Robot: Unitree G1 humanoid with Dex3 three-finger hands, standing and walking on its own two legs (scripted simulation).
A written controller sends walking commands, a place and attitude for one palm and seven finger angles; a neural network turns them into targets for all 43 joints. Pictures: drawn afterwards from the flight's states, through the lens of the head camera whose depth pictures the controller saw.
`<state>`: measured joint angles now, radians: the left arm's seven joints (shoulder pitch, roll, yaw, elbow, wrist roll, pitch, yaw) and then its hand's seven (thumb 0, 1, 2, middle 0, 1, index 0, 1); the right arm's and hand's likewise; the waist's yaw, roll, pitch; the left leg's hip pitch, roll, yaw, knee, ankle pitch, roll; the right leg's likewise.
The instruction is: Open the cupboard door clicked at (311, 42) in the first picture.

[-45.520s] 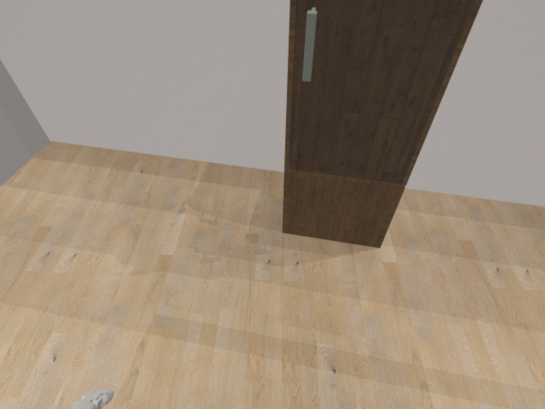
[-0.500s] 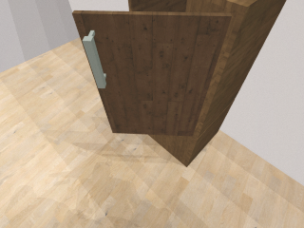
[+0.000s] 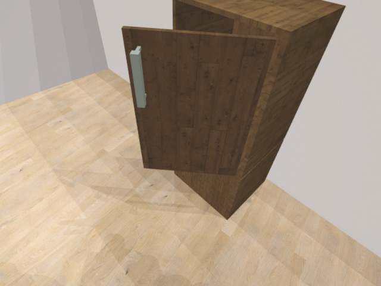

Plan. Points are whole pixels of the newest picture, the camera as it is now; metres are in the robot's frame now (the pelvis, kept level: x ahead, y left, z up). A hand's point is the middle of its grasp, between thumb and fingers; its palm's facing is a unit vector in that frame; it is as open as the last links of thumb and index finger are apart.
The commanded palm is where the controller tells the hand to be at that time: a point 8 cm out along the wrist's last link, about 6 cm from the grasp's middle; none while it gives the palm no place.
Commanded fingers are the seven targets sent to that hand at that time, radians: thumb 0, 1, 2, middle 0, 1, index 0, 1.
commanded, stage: come to a stop and stand still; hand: left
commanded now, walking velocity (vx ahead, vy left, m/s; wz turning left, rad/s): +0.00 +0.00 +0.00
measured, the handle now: (140, 77) +0.64 +0.19 +0.12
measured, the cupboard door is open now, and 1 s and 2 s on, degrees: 41 41 41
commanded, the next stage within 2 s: look again from close up in 1.56 s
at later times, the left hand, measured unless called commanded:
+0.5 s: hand out of the picture -0.06 +0.23 -0.19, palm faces +0.06 -0.98 -0.20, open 7.4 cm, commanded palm none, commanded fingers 0.00 0.90 0.90 -0.20 -0.30 -0.20 -0.30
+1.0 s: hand out of the picture -0.17 +0.24 -0.17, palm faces +0.01 -0.98 -0.20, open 7.3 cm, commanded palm none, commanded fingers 0.00 0.90 0.90 -0.20 -0.30 -0.20 -0.30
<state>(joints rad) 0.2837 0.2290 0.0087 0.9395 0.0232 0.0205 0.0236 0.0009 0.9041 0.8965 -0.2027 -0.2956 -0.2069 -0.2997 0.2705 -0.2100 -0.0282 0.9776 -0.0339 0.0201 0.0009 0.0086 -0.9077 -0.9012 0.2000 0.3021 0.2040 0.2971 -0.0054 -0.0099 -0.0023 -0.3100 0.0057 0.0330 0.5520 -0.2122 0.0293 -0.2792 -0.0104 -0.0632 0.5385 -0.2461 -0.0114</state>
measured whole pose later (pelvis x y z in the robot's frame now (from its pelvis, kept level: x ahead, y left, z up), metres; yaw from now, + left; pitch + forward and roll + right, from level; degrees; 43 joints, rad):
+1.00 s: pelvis -0.13 +0.06 +0.01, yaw -2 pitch -2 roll -1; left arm 0.42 0.16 0.04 1.07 0.02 0.06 0.04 0.00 0.91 0.90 -0.20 -0.29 -0.20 -0.30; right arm 0.34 -0.15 -0.06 1.09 -0.02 0.05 -0.02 0.01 -0.91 -0.90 0.20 0.30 0.21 0.30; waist -0.02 0.00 -0.01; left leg -0.44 -0.02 0.07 0.67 -0.27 -0.03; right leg -0.04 0.03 -0.06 0.33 -0.25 -0.05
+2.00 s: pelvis -0.10 +0.06 +0.01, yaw -1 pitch -1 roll +0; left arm 0.24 0.16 0.02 1.10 0.01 0.00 0.03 0.00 0.94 0.90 -0.20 -0.30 -0.20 -0.30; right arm 0.28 -0.13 -0.02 1.15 -0.02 0.00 -0.03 0.01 -0.91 -0.90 0.20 0.30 0.20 0.30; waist -0.01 0.00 0.02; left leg -0.19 0.05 0.06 0.45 -0.25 -0.03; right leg -0.19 -0.03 -0.07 0.45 -0.24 0.00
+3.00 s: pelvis +0.05 +0.03 +0.00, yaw +1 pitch +0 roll -1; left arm 0.21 0.14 0.07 1.04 0.02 -0.05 0.04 0.00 0.94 0.90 -0.20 -0.29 -0.20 -0.30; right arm 0.35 -0.16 -0.06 1.14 -0.03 0.00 -0.02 0.01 -0.91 -0.90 0.20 0.30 0.20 0.30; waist -0.03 0.03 0.06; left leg -0.42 0.11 0.09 1.08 -0.44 0.00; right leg -0.24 -0.04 -0.18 0.52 -0.27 -0.03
